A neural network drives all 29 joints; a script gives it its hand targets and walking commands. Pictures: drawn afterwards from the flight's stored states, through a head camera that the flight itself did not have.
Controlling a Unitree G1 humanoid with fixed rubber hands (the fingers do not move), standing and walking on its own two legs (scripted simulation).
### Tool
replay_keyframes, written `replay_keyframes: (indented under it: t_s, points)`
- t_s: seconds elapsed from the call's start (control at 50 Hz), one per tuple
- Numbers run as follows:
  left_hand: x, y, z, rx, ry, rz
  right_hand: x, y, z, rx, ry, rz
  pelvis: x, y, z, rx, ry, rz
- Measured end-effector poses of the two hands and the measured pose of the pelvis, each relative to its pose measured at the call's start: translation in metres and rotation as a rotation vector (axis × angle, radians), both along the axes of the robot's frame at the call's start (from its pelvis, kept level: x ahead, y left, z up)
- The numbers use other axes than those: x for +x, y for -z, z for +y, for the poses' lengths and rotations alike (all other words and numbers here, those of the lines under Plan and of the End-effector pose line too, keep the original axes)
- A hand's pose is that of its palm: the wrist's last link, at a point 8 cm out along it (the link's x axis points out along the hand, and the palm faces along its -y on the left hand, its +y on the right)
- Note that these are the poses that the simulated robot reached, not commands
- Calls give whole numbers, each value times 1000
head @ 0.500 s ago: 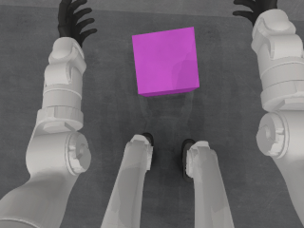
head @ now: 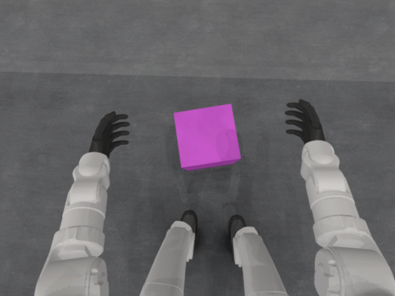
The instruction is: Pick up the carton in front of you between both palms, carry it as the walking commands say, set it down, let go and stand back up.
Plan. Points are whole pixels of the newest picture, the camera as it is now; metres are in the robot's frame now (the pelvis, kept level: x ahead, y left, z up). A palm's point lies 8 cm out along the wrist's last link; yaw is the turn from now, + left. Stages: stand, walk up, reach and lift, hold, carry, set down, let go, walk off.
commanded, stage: let go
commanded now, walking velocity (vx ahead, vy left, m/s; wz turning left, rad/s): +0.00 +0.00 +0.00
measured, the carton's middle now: (206, 141) +0.47 +0.04 -0.58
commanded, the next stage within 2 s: stand in 1.02 s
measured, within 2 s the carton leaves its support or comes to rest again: neither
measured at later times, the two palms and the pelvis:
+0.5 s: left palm (72, 241) +0.21 +0.23 -0.01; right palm (375, 229) +0.25 -0.23 -0.02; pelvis +0.05 -0.01 +0.06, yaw +2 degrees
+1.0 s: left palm (69, 243) +0.21 +0.23 +0.00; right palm (391, 258) +0.21 -0.24 +0.00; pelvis +0.05 -0.01 +0.06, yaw +2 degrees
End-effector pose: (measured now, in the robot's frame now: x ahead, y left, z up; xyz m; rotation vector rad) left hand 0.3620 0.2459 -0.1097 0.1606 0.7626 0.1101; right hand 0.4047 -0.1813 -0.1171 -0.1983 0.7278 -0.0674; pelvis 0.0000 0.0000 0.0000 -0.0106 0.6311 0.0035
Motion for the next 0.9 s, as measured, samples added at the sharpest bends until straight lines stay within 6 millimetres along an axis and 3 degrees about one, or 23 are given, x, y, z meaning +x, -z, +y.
replay_keyframes:
  t_s: [0.16,0.38,0.48,0.56,0.68,0.9]
  points:
    - [-48,-41,5,-7,-5,9,-41,-38,-9,8,-18,6,21,-25,4,3,-8,-126]
    - [-127,-87,-10,-11,-15,27,-119,-80,-33,17,-20,33,42,-55,-2,12,-17,-362]
    - [-152,-103,-16,-11,-15,31,-149,-98,-46,17,-19,37,48,-64,-8,18,-22,-480]
    - [-161,-108,-21,-13,-4,32,-169,-109,-56,14,-17,45,51,-67,-13,23,-25,-563]
    - [-158,-110,-27,-16,16,27,-186,-118,-67,16,-10,60,51,-68,-19,27,-25,-656]
    - [-157,-111,-28,0,20,47,-190,-119,-64,23,-4,68,48,-66,-18,25,-22,-726]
